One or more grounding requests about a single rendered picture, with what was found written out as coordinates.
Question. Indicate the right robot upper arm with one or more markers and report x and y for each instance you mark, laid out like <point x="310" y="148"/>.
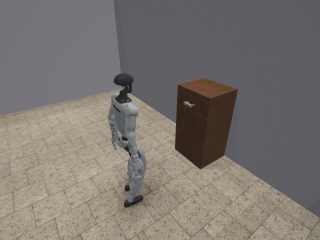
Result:
<point x="131" y="113"/>

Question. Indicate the robot left hand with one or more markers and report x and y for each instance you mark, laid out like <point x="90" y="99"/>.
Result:
<point x="115" y="139"/>

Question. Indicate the left robot upper arm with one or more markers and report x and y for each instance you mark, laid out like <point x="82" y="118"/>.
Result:
<point x="111" y="114"/>

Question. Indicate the robot right hand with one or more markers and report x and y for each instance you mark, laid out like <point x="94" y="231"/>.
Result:
<point x="136" y="165"/>

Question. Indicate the robot left forearm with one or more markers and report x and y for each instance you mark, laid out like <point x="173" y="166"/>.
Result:
<point x="113" y="127"/>

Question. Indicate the robot right foot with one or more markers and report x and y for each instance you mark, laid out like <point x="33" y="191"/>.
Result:
<point x="136" y="200"/>

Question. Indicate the handle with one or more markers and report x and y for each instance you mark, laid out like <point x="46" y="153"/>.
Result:
<point x="188" y="104"/>

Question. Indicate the left robot shin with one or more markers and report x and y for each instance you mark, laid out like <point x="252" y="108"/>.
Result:
<point x="129" y="173"/>

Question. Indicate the cabinet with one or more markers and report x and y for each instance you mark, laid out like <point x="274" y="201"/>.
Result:
<point x="203" y="140"/>

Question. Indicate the drawer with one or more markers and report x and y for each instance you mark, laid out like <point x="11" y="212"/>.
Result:
<point x="200" y="106"/>

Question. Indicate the robot right forearm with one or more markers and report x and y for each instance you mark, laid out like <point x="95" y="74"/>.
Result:
<point x="131" y="143"/>

